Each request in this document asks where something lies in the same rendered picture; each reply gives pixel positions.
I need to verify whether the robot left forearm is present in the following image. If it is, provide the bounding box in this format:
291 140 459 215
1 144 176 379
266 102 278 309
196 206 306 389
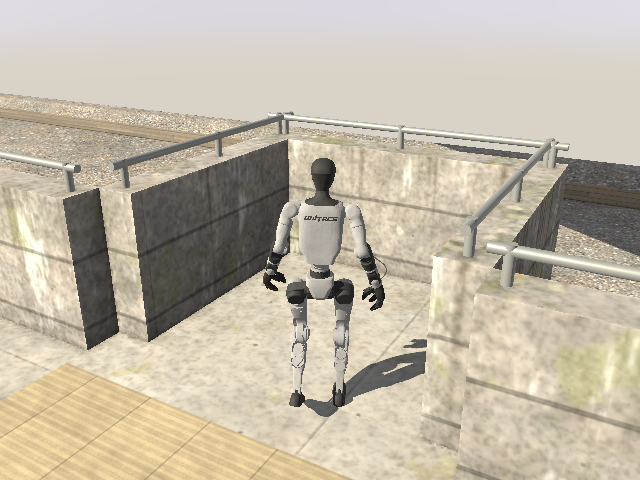
265 239 283 275

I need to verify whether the right robot upper arm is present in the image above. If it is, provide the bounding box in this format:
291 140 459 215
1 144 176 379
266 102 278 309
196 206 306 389
343 202 370 259

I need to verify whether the robot shin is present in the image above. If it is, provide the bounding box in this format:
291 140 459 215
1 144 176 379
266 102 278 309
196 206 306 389
334 329 349 394
291 326 307 395

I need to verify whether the left robot shin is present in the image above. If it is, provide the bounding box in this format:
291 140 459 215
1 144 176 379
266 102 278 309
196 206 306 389
291 326 307 395

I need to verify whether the right robot shin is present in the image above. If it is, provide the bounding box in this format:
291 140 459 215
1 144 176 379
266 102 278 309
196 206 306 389
334 329 349 394

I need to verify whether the right robot hand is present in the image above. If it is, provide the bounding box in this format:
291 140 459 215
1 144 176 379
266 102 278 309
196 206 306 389
362 285 385 311

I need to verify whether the left robot upper arm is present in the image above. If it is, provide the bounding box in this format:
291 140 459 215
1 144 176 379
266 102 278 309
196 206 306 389
272 200 301 255

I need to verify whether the robot right forearm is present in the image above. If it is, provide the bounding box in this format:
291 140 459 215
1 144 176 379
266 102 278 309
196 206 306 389
360 243 382 289

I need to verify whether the left robot hand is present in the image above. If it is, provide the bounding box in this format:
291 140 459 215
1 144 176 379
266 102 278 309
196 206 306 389
263 272 286 291

